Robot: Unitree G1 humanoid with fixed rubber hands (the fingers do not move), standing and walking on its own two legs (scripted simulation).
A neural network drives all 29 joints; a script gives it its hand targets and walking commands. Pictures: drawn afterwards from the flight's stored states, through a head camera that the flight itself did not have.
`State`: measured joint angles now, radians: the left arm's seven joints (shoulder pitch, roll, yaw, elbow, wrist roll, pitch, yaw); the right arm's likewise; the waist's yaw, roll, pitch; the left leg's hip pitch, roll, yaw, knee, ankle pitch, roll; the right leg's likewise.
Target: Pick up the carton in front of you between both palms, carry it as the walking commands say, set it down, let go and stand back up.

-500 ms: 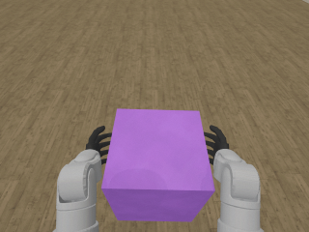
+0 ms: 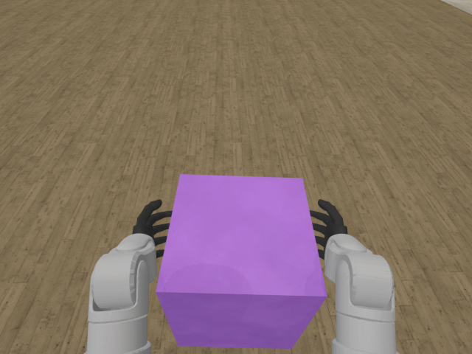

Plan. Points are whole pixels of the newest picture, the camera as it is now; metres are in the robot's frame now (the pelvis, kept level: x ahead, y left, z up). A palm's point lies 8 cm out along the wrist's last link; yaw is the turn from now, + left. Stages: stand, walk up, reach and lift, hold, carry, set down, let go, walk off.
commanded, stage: carry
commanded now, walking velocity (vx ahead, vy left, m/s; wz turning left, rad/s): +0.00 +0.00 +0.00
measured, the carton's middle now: (238, 265) +0.27 +0.00 +0.01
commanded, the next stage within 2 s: hold in 0.92 s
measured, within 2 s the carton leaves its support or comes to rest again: neither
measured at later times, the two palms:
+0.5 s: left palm (145, 273) +0.23 +0.15 +0.05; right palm (334, 274) +0.23 -0.15 +0.05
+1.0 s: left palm (144, 277) +0.23 +0.15 +0.05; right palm (332, 277) +0.23 -0.15 +0.05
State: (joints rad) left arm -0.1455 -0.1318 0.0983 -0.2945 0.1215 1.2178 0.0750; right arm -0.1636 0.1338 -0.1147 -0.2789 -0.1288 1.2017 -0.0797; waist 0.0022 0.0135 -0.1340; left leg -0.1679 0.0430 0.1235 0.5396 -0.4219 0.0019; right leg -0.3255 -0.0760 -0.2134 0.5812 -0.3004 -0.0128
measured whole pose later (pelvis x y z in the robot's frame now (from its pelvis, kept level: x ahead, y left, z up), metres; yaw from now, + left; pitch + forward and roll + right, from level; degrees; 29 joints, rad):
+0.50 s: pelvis -0.04 +0.00 +0.01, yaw +0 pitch +1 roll +0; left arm -0.16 -0.13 0.13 0.06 0.21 0.89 0.02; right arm -0.17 0.14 -0.14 0.06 -0.23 0.88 -0.03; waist 0.00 0.01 -0.12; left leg -0.19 0.03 0.13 0.51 -0.35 0.01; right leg -0.33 -0.08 -0.21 0.51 -0.20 -0.02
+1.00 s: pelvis -0.06 +0.00 +0.01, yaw +0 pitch -2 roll -1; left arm -0.20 -0.14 0.16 0.17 0.24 0.72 0.00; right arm -0.21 0.14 -0.17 0.15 -0.25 0.73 -0.03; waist 0.00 0.03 0.00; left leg -0.12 0.02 0.07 0.47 -0.30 0.02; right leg -0.23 -0.03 -0.13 0.43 -0.15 -0.03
